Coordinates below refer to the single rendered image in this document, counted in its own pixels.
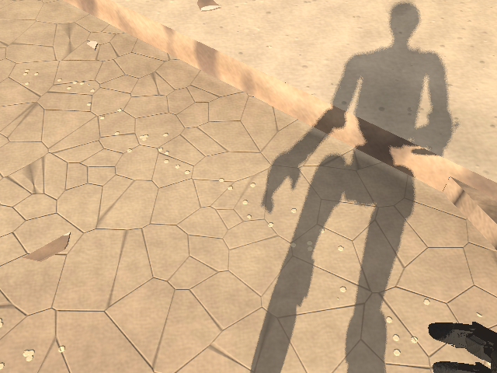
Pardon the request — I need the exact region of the robot right hand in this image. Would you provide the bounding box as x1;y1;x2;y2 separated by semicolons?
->
428;322;497;373

